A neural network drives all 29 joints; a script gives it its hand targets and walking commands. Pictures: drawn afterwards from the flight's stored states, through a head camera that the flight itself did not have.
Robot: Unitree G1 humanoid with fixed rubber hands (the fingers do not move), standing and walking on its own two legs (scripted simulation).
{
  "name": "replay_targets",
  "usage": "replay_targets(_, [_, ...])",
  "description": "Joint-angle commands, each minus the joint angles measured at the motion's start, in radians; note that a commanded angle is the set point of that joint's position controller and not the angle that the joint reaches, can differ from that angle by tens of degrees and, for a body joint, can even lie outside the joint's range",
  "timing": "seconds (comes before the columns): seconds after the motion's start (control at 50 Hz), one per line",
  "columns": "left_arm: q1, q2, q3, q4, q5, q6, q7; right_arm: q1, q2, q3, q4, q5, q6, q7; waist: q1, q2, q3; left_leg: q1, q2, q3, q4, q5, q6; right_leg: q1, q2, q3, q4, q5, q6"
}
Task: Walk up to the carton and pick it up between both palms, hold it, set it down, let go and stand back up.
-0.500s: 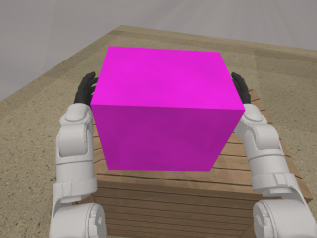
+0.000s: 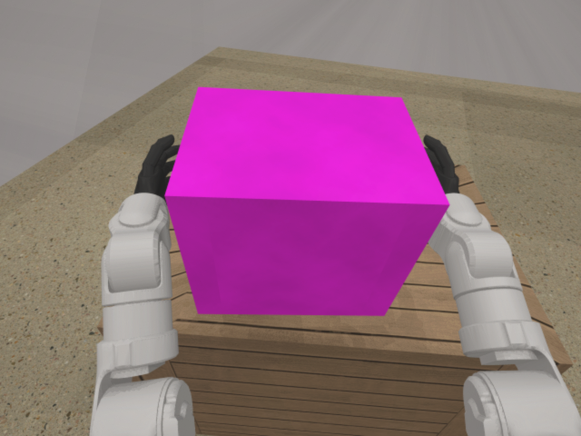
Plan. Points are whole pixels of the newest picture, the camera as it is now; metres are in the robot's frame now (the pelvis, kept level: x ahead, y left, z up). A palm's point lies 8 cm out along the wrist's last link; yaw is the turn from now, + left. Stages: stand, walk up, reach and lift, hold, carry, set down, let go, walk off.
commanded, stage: hold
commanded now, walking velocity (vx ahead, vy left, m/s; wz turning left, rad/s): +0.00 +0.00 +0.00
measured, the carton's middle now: (297, 208) +0.38 +0.01 +0.15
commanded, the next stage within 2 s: none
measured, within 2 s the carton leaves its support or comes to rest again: neither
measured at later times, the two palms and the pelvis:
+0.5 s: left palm (151, 197) +0.34 +0.20 +0.20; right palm (438, 198) +0.35 -0.17 +0.19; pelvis +0.00 +0.00 +0.00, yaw +0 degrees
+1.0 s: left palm (154, 196) +0.35 +0.19 +0.20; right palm (440, 195) +0.35 -0.18 +0.20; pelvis +0.00 +0.00 +0.00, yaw +0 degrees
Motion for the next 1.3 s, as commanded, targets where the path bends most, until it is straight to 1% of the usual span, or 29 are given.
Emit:
replay_targets(0.0, [-0.540, -0.413, -0.379, -0.100, -0.165, -0.052, -0.138, -0.691, 0.437, 0.347, -0.261, 0.097, -0.060, 0.164, -0.004, 0.044, -0.315, 0.105, -0.025, 0.030, -0.018, 0.138, -0.011, 0.042, 0.018, -0.015, -0.028, 0.104, 0.031])
replay_targets(0.02, [-0.530, -0.420, -0.403, -0.126, -0.174, -0.056, -0.137, -0.694, 0.441, 0.358, -0.297, 0.106, -0.070, 0.160, -0.012, 0.050, -0.360, 0.121, -0.028, 0.026, -0.005, 0.180, -0.016, 0.052, 0.018, -0.017, -0.015, 0.164, 0.033])
replay_targets(0.04, [-0.536, -0.401, -0.376, -0.100, -0.156, -0.054, -0.140, -0.705, 0.441, 0.361, -0.277, 0.107, -0.064, 0.156, 0.000, 0.044, -0.343, 0.111, -0.036, 0.029, -0.003, 0.174, -0.012, 0.061, 0.017, -0.016, -0.017, 0.169, 0.039])
replay_targets(0.08, [-0.567, -0.400, -0.364, -0.078, -0.157, -0.061, -0.145, -0.724, 0.455, 0.348, -0.264, 0.100, -0.065, 0.153, -0.003, 0.034, -0.334, 0.079, -0.038, 0.032, -0.019, 0.115, -0.003, 0.061, 0.010, -0.013, -0.018, 0.130, 0.043])
replay_targets(0.1, [-0.560, -0.407, -0.368, -0.078, -0.161, -0.065, -0.144, -0.738, 0.462, 0.350, -0.289, 0.101, -0.073, 0.153, 0.003, 0.029, -0.350, 0.091, -0.038, 0.035, -0.017, 0.128, -0.003, 0.063, 0.014, -0.014, -0.016, 0.145, 0.042])
replay_targets(0.18, [-0.522, -0.410, -0.390, -0.111, -0.161, -0.065, -0.142, -0.714, 0.453, 0.373, -0.316, 0.123, -0.079, 0.140, -0.011, 0.060, -0.377, 0.135, -0.041, 0.027, 0.019, 0.242, -0.021, 0.093, 0.023, -0.018, 0.003, 0.267, 0.044])
replay_targets(0.22, [-0.520, -0.396, -0.382, -0.128, -0.166, -0.063, -0.144, -0.698, 0.449, 0.386, -0.321, 0.133, -0.071, 0.134, -0.008, 0.046, -0.373, 0.124, -0.044, 0.028, 0.016, 0.227, -0.016, 0.099, 0.019, -0.014, 0.001, 0.260, 0.049])
replay_targets(0.24, [-0.520, -0.384, -0.364, -0.123, -0.163, -0.063, -0.144, -0.696, 0.449, 0.390, -0.311, 0.132, -0.067, 0.133, 0.005, 0.033, -0.355, 0.116, -0.044, 0.028, 0.006, 0.210, -0.015, 0.090, 0.023, -0.019, -0.002, 0.241, 0.051])
replay_targets(0.28, [-0.525, -0.387, -0.366, -0.126, -0.154, -0.060, -0.145, -0.673, 0.442, 0.365, -0.288, 0.113, -0.063, 0.135, -0.009, 0.054, -0.321, 0.109, -0.042, 0.033, -0.008, 0.180, -0.016, 0.067, 0.018, -0.017, -0.009, 0.204, 0.046])
replay_targets(0.3, [-0.539, -0.399, -0.386, -0.170, -0.170, -0.065, -0.141, -0.666, 0.451, 0.373, -0.298, 0.121, -0.065, 0.138, -0.009, 0.059, -0.347, 0.129, -0.035, 0.028, -0.003, 0.207, -0.025, 0.066, 0.025, -0.021, -0.004, 0.209, 0.040])
replay_targets(0.34, [-0.506, -0.391, -0.395, -0.157, -0.170, -0.055, -0.142, -0.660, 0.436, 0.388, -0.330, 0.134, -0.068, 0.133, -0.012, 0.084, -0.365, 0.152, -0.039, 0.025, 0.018, 0.251, -0.030, 0.078, 0.020, -0.017, -0.002, 0.262, 0.038])
replay_targets(0.42, [-0.561, -0.392, -0.398, -0.169, -0.189, -0.069, -0.137, -0.672, 0.437, 0.359, -0.314, 0.117, -0.064, 0.145, -0.015, 0.066, -0.343, 0.124, -0.033, 0.026, -0.004, 0.176, -0.026, 0.028, 0.024, -0.026, -0.015, 0.155, 0.035])
replay_targets(0.46, [-0.532, -0.391, -0.388, -0.106, -0.165, -0.060, -0.138, -0.659, 0.429, 0.336, -0.261, 0.095, -0.060, 0.151, -0.021, 0.066, -0.289, 0.119, -0.027, 0.026, -0.020, 0.122, -0.018, 0.016, 0.015, -0.022, -0.031, 0.103, 0.030])
replay_targets(0.48, [-0.532, -0.399, -0.378, -0.094, -0.164, -0.059, -0.141, -0.671, 0.431, 0.335, -0.270, 0.086, -0.064, 0.156, -0.012, 0.057, -0.291, 0.111, -0.023, 0.027, -0.031, 0.087, -0.013, 0.010, 0.017, -0.023, -0.032, 0.069, 0.027])
replay_targets(0.54, [-0.545, -0.401, -0.375, -0.112, -0.165, -0.065, -0.142, -0.684, 0.444, 0.351, -0.283, 0.089, -0.070, 0.156, -0.006, 0.041, -0.336, 0.110, -0.027, 0.029, -0.025, 0.128, -0.011, 0.037, 0.021, -0.023, -0.017, 0.126, 0.035])
replay_targets(0.58, [-0.551, -0.418, -0.410, -0.136, -0.186, -0.070, -0.134, -0.702, 0.444, 0.359, -0.317, 0.110, -0.080, 0.153, -0.016, 0.067, -0.374, 0.135, -0.029, 0.027, 0.002, 0.199, -0.020, 0.049, 0.026, -0.022, -0.006, 0.181, 0.036])
replay_targets(0.6, [-0.537, -0.414, -0.408, -0.131, -0.182, -0.067, -0.131, -0.703, 0.435, 0.367, -0.315, 0.113, -0.080, 0.152, -0.008, 0.069, -0.368, 0.147, -0.032, 0.032, 0.003, 0.217, -0.025, 0.052, 0.029, -0.023, -0.010, 0.189, 0.033])
replay_targets(0.64, [-0.534, -0.411, -0.392, -0.107, -0.173, -0.062, -0.130, -0.718, 0.430, 0.360, -0.301, 0.112, -0.079, 0.155, 0.004, 0.057, -0.348, 0.129, -0.028, 0.029, -0.003, 0.184, -0.015, 0.041, 0.030, -0.025, -0.016, 0.135, 0.030])
replay_targets(0.66, [-0.531, -0.403, -0.385, -0.097, -0.162, -0.059, -0.129, -0.707, 0.421, 0.350, -0.276, 0.103, -0.078, 0.157, -0.003, 0.055, -0.338, 0.132, -0.027, 0.031, -0.009, 0.167, -0.013, 0.027, 0.029, -0.024, -0.020, 0.113, 0.030])
replay_targets(0.72, [-0.552, -0.417, -0.397, -0.119, -0.177, -0.068, -0.132, -0.715, 0.439, 0.353, -0.300, 0.106, -0.084, 0.157, -0.011, 0.049, -0.346, 0.125, -0.030, 0.031, -0.001, 0.178, -0.014, 0.033, 0.028, -0.022, -0.019, 0.144, 0.033])
replay_targets(0.78, [-0.540, -0.402, -0.370, -0.079, -0.164, -0.071, -0.140, -0.718, 0.450, 0.354, -0.291, 0.099, -0.081, 0.155, 0.002, 0.028, -0.340, 0.101, -0.035, 0.032, -0.013, 0.135, 0.002, 0.051, 0.017, -0.014, -0.022, 0.143, 0.038])
replay_targets(0.82, [-0.536, -0.417, -0.406, -0.133, -0.176, -0.073, -0.135, -0.700, 0.449, 0.366, -0.313, 0.112, -0.085, 0.147, -0.015, 0.068, -0.386, 0.136, -0.034, 0.025, 0.009, 0.213, -0.019, 0.065, 0.022, -0.018, -0.003, 0.211, 0.036])
replay_targets(0.84, [-0.520, -0.395, -0.381, -0.101, -0.154, -0.063, -0.137, -0.672, 0.435, 0.359, -0.262, 0.111, -0.071, 0.144, -0.019, 0.067, -0.322, 0.142, -0.035, 0.025, 0.007, 0.214, -0.020, 0.062, 0.021, -0.018, -0.012, 0.216, 0.035])
replay_targets(0.9, [-0.541, -0.389, -0.352, -0.089, -0.148, -0.059, -0.147, -0.694, 0.451, 0.359, -0.264, 0.110, -0.070, 0.148, 0.000, 0.040, -0.315, 0.108, -0.038, 0.034, -0.013, 0.150, -0.001, 0.050, 0.013, -0.013, -0.021, 0.156, 0.042])
replay_targets(0.92, [-0.610, -0.415, -0.377, -0.205, -0.173, -0.073, -0.138, -0.715, 0.463, 0.382, -0.305, 0.135, -0.084, 0.156, 0.018, 0.083, -0.375, 0.090, -0.040, 0.032, 0.010, 0.236, -0.026, 0.113, 0.019, -0.020, 0.010, 0.204, 0.033])
replay_targets(0.96, [-0.576, -0.405, -0.386, -0.174, -0.170, -0.066, -0.126, -0.707, 0.435, 0.370, -0.319, 0.138, -0.081, 0.156, -0.001, 0.073, -0.385, 0.131, -0.039, 0.031, 0.030, 0.272, -0.031, 0.088, 0.027, -0.023, 0.005, 0.229, 0.033])
replay_targets(1.0, [-0.557, -0.401, -0.367, -0.143, -0.158, -0.059, -0.131, -0.687, 0.423, 0.356, -0.290, 0.121, -0.074, 0.153, -0.008, 0.059, -0.345, 0.111, -0.038, 0.035, 0.014, 0.222, -0.024, 0.080, 0.021, -0.019, -0.005, 0.195, 0.035])
replay_targets(1.08, [-0.547, -0.400, -0.350, -0.116, -0.146, -0.049, -0.146, -0.681, 0.426, 0.340, -0.265, 0.096, -0.072, 0.156, -0.013, 0.044, -0.311, 0.073, -0.035, 0.040, -0.010, 0.155, -0.015, 0.096, 0.013, -0.015, -0.012, 0.157, 0.034])
replay_targets(1.28, [-0.559, -0.406, -0.362, -0.127, -0.154, -0.057, -0.142, -0.693, 0.424, 0.340, -0.284, 0.097, -0.082, 0.161, -0.014, 0.058, -0.336, 0.098, -0.034, 0.034, 0.006, 0.198, -0.026, 0.090, 0.023, -0.028, -0.005, 0.166, 0.029])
